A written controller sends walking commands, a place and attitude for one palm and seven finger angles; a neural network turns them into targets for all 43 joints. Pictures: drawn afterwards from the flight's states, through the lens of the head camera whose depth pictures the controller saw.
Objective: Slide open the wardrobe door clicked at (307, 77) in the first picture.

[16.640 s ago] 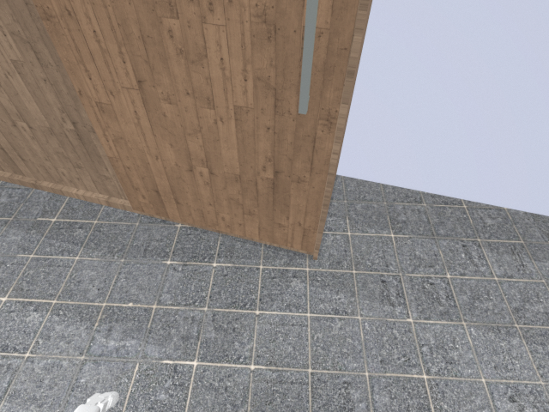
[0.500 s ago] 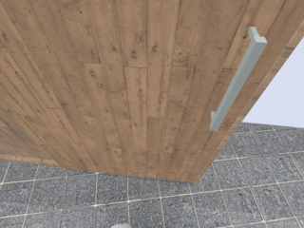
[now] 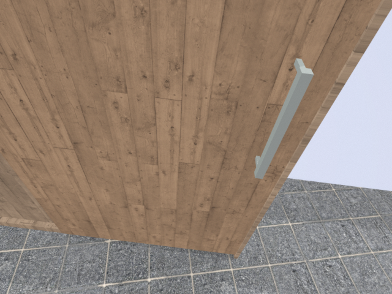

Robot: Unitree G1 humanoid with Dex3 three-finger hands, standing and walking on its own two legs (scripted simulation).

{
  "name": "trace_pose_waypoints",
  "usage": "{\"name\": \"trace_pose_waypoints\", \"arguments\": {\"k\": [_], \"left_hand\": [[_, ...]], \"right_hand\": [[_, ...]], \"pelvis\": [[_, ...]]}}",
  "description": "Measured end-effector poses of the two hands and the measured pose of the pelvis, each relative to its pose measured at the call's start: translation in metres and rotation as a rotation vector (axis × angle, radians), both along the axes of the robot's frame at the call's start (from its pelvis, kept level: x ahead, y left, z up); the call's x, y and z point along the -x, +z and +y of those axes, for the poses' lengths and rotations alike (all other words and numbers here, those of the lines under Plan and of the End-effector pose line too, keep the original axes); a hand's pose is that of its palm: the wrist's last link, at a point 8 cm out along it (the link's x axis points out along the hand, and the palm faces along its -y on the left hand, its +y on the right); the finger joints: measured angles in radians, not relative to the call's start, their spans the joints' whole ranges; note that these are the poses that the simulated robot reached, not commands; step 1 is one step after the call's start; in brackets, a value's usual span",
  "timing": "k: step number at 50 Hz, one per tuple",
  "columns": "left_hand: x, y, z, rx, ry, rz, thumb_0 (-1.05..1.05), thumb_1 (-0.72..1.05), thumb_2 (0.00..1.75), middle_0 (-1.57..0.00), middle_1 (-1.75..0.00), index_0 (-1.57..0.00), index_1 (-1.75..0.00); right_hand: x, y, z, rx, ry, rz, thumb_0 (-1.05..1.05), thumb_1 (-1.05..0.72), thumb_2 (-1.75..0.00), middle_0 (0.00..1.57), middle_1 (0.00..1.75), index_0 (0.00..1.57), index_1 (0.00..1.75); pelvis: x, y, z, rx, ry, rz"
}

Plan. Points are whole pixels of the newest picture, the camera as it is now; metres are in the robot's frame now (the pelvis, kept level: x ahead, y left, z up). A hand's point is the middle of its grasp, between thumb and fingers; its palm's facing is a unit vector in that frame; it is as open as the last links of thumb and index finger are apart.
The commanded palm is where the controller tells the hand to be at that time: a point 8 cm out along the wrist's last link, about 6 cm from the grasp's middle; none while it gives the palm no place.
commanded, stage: come to a stop and stand still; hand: right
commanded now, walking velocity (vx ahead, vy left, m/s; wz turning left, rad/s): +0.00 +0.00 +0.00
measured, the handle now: (275, 127) +0.44 -0.14 +0.14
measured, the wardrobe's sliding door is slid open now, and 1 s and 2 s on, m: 0.00 0.00 0.00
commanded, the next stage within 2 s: look again from close up in 0.94 s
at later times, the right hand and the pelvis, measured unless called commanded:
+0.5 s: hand out of the picture +0.06 -0.15 -0.15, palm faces +0.01 +0.97 -0.25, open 7.3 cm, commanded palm none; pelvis +0.02 +0.04 +0.01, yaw -1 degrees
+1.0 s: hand out of the picture +0.05 -0.12 -0.16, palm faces +0.05 +0.97 -0.23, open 7.3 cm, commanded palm none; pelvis +0.03 +0.06 +0.01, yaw -2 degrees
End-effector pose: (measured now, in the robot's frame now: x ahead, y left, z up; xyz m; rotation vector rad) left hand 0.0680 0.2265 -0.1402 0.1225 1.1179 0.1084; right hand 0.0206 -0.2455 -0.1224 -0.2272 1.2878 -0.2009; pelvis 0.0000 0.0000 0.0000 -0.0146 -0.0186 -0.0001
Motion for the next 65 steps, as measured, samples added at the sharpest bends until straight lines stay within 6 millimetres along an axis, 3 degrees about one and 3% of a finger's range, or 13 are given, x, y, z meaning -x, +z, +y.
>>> {"name": "trace_pose_waypoints", "arguments": {"k": [9,19,25,36,51,65], "left_hand": [[0.014,-0.008,0.013,0.007,-0.018,0.097,0.00,0.92,0.90,-0.20,-0.30,-0.20,-0.30],[0.050,-0.011,0.026,0.013,0.000,0.248,0.00,0.91,0.90,-0.19,-0.30,-0.20,-0.30],[0.061,-0.011,0.030,0.020,0.011,0.300,0.00,0.91,0.90,-0.19,-0.30,-0.20,-0.30],[0.053,-0.009,0.040,0.021,0.011,0.308,0.00,0.91,0.90,-0.19,-0.30,-0.20,-0.30],[0.033,-0.004,0.051,-0.002,-0.010,0.280,0.00,0.91,0.90,-0.19,-0.30,-0.20,-0.30],[0.039,-0.003,0.045,-0.002,-0.008,0.292,0.00,0.91,0.90,-0.19,-0.30,-0.20,-0.30]], "right_hand": [[0.006,0.008,0.012,0.008,-0.015,0.045,0.00,-0.91,-0.90,0.20,0.30,0.20,0.30],[-0.018,0.003,0.043,-0.026,-0.001,0.037,0.00,-0.91,-0.90,0.21,0.30,0.20,0.30],[-0.032,0.002,0.052,-0.029,0.004,0.023,0.00,-0.92,-0.90,0.21,0.30,0.20,0.30],[-0.037,0.000,0.066,-0.035,-0.010,0.025,0.00,-0.92,-0.90,0.21,0.30,0.20,0.30],[-0.017,-0.004,0.076,-0.054,-0.048,0.066,0.00,-0.92,-0.90,0.21,0.30,0.20,0.30],[-0.008,-0.006,0.076,-0.067,-0.058,0.082,0.00,-0.92,-0.90,0.21,0.30,0.20,0.30]], "pelvis": [[-0.009,0.005,0.010,0.008,-0.007,0.005],[-0.019,0.007,0.028,0.010,-0.016,0.005],[-0.024,0.008,0.038,0.008,-0.021,0.007],[-0.031,0.009,0.052,0.004,-0.028,0.008],[-0.034,0.009,0.060,-0.002,-0.037,0.008],[-0.032,0.010,0.058,-0.003,-0.036,0.005]]}}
